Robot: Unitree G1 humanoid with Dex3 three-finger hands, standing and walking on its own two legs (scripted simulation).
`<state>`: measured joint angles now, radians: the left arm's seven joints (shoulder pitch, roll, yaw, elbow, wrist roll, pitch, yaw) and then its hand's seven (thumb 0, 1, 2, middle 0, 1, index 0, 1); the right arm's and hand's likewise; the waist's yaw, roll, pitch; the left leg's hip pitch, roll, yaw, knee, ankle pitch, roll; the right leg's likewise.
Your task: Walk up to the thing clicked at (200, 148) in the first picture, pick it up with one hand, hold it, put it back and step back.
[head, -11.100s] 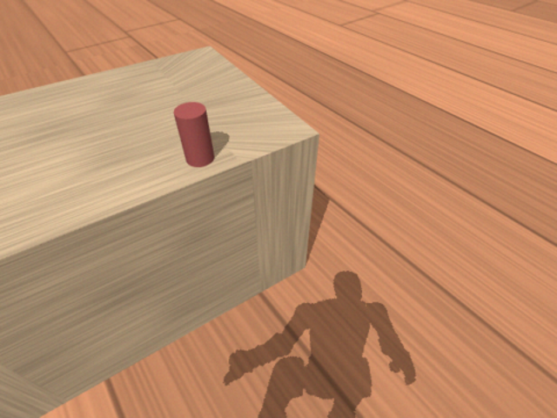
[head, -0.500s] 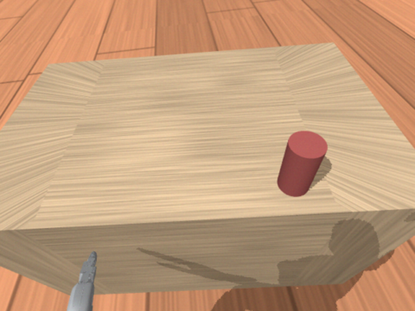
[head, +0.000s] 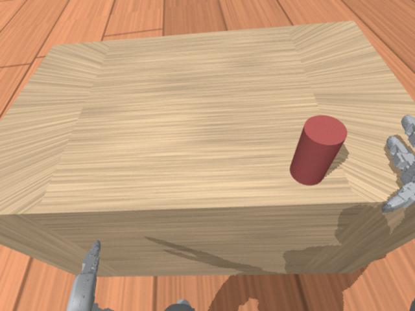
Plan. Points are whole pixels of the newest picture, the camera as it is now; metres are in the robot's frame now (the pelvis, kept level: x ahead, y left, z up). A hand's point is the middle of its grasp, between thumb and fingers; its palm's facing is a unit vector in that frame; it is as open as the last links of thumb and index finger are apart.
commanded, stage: close in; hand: right
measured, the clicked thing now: (314, 152) +0.44 -0.17 +0.04
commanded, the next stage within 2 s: rest palm in 0.54 s
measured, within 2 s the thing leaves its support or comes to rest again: leaves its support in 1.92 s
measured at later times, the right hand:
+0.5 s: hand (335, 163) +0.42 -0.21 +0.04, palm faces +0.06 +1.00 +0.05, open 17.6 cm
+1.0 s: hand (317, 157) +0.43 -0.18 +0.04, palm faces +0.09 +1.00 +0.03, open 17.0 cm
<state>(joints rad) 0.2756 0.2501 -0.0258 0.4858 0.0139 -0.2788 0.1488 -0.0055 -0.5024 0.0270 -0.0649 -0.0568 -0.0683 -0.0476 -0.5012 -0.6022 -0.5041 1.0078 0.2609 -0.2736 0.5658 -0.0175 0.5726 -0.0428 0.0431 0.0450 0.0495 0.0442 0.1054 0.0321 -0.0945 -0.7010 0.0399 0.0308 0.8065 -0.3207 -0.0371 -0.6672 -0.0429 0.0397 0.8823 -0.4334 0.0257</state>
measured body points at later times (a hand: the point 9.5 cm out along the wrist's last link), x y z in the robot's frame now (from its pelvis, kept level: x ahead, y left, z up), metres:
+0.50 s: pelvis +0.00 +0.00 -0.02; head +0.07 -0.03 +0.42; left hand +0.14 +0.27 -0.04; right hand +0.41 -0.26 +0.04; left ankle +0.04 +0.15 -0.70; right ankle +0.00 -0.13 -0.70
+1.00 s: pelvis -0.01 +0.00 -0.03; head +0.07 -0.02 +0.42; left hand +0.13 +0.27 -0.04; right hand +0.42 -0.23 +0.04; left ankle +0.04 +0.15 -0.70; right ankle +0.00 -0.13 -0.70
